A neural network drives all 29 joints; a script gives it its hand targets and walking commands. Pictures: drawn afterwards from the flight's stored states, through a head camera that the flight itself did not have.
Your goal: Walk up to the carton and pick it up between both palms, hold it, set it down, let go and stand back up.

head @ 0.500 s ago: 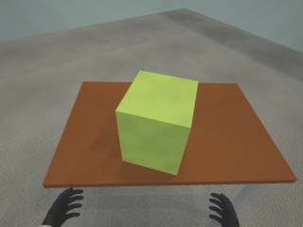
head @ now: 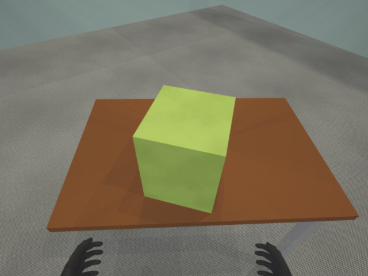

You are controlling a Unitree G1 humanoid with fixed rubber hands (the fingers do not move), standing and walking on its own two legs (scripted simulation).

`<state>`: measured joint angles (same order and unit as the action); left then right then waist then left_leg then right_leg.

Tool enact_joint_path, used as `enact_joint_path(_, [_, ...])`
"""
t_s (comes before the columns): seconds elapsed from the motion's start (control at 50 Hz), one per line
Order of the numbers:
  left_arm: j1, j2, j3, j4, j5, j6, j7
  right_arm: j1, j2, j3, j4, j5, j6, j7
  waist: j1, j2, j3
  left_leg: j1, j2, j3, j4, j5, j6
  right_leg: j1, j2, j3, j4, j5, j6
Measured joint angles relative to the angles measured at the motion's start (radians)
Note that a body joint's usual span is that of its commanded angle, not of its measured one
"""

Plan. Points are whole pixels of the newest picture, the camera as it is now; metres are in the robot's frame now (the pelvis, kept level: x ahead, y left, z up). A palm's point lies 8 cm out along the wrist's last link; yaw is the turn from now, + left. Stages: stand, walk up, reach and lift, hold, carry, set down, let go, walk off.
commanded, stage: let go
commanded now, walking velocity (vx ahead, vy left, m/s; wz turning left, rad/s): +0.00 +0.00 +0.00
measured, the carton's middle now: (187, 149) +0.45 +0.00 +0.01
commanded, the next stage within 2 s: stand in 0.30 s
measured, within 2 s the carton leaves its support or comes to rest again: neither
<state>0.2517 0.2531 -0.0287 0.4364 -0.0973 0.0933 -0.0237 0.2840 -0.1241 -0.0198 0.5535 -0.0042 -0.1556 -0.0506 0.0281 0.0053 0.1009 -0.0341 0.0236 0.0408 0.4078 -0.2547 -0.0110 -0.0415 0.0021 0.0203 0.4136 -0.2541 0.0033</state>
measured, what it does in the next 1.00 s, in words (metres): stands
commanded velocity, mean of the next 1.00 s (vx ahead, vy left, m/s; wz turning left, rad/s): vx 0.00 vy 0.00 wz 0.00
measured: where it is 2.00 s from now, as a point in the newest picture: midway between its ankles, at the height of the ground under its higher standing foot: outside the picture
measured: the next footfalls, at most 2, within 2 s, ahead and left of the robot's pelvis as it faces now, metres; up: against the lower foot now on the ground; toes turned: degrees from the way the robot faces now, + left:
none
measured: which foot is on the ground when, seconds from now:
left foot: down 0.00-1.00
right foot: down 0.00-1.00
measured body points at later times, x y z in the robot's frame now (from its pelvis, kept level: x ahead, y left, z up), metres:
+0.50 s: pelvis +0.01 +0.00 +0.00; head +0.00 -0.01 +0.45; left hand +0.13 +0.26 -0.10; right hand +0.12 -0.27 -0.12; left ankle -0.01 +0.12 -0.74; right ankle -0.01 -0.12 -0.74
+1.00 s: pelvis -0.02 +0.00 +0.00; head -0.04 -0.01 +0.45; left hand +0.04 +0.29 -0.13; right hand +0.04 -0.29 -0.14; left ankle -0.01 +0.12 -0.74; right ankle -0.01 -0.12 -0.74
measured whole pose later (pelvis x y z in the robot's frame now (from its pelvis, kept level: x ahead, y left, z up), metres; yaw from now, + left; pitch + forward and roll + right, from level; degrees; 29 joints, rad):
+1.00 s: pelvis -0.02 +0.00 +0.00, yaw +0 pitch -4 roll +0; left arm 0.21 0.30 -0.02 1.09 0.02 -0.02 -0.01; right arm 0.19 -0.34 0.00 1.15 -0.02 -0.02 0.02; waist 0.01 0.03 -0.01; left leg -0.10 0.02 0.03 0.38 -0.20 -0.01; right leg -0.11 0.00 0.01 0.38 -0.21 0.01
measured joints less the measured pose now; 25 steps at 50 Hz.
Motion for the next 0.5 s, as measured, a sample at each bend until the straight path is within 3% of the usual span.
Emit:
enact_joint_path(0.32, [-0.011, -0.031, 0.017, 0.054, 0.042, 0.009, 0.017, -0.039, -0.019, 0.0, 0.108, -0.02, -0.035, 0.036, -0.006, 0.005, -0.01, -0.008, 0.006, 0.002, -0.017, 0.005, -0.005, -0.01, 0.005, -0.001, -0.017, 0.006, -0.005])
enact_joint_path(0.4, [-0.035, -0.013, 0.005, 0.158, 0.112, -0.047, 0.023, -0.072, -0.079, 0.025, 0.191, -0.035, 0.033, 0.047, -0.013, 0.003, -0.049, -0.066, -0.002, -0.001, 0.016, -0.005, -0.003, -0.073, -0.003, -0.004, 0.034, -0.014, -0.003])
enact_joint_path(0.5, [-0.039, 0.02, 0.015, 0.289, 0.13, -0.089, 0.022, -0.077, -0.166, 0.001, 0.313, -0.031, 0.096, 0.054, -0.014, 0.013, -0.078, -0.093, -0.007, -0.007, 0.041, -0.017, 0.0, -0.098, -0.009, -0.009, 0.06, -0.03, 0.0])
